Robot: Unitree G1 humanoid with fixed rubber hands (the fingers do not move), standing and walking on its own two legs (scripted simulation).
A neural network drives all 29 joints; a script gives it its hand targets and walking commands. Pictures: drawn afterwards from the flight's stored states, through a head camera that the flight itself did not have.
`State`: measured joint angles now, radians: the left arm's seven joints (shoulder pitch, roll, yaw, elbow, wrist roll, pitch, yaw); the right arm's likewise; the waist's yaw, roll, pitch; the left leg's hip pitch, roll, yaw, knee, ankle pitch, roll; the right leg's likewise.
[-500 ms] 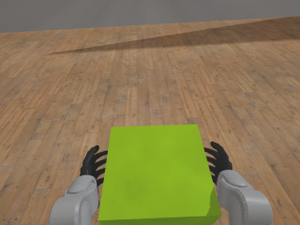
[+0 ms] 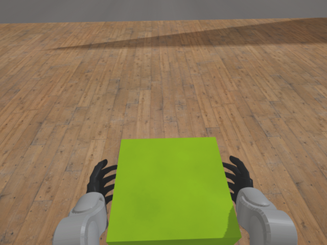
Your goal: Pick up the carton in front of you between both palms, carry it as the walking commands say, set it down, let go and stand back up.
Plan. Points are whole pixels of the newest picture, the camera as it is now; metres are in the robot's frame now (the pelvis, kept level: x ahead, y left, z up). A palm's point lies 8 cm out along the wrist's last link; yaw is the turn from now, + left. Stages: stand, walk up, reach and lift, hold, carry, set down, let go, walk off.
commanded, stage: carry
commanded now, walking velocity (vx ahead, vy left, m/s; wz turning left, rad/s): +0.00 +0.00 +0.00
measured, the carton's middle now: (169, 204) +0.24 +0.00 +0.02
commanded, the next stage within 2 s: hold in 1.00 s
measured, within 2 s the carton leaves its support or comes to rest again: neither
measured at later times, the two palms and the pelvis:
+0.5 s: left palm (92, 213) +0.21 +0.16 +0.07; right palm (239, 207) +0.21 -0.14 +0.07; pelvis -0.05 +0.01 +0.00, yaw +0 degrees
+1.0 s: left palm (96, 207) +0.23 +0.16 +0.04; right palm (229, 201) +0.23 -0.14 +0.04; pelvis -0.06 +0.01 +0.00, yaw +0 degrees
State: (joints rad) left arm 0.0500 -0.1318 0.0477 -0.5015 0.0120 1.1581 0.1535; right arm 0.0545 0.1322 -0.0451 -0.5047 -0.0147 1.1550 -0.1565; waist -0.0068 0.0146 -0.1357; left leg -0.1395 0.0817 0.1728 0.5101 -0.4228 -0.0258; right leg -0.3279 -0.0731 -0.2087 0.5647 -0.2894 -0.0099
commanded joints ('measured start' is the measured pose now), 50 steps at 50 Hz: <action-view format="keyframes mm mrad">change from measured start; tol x2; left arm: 1 -344 -645 -533 -108 -162 -17 -23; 5 -345 -629 -530 -88 -157 -13 -24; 11 -382 -589 -528 -3 -136 -21 -58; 15 -431 -561 -505 70 -113 -60 -97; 21 -491 -587 -488 165 -96 -126 -149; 31 -607 -662 -417 403 -25 -291 -240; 39 -722 -750 -364 628 6 -472 -319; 44 -774 -827 -407 650 -12 -527 -347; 50 -746 -879 -448 583 -32 -474 -349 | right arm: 1 -345 636 543 -109 173 -13 29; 6 -346 613 536 -79 159 -7 31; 11 -380 587 531 -1 139 -17 61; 15 -435 569 509 78 117 -55 97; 21 -496 594 491 178 94 -122 145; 29 -571 626 422 362 34 -249 214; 39 -725 746 369 623 -10 -463 312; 44 -776 827 412 648 6 -515 342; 50 -743 880 453 588 31 -464 345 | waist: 1 2 5 -148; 14 3 -5 -76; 29 7 -11 -110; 50 4 -13 -221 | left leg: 1 -16 98 -58 -43 556 1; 12 -66 90 -78 -101 334 21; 21 -79 86 -84 -123 251 31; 37 -88 81 -94 -114 227 49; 50 -57 79 -89 -60 363 47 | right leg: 1 161 -104 100 -30 503 -5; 12 131 -102 116 -96 327 -1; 20 146 -104 117 -117 276 -2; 37 143 -105 111 -114 257 2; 50 163 -109 107 -78 358 1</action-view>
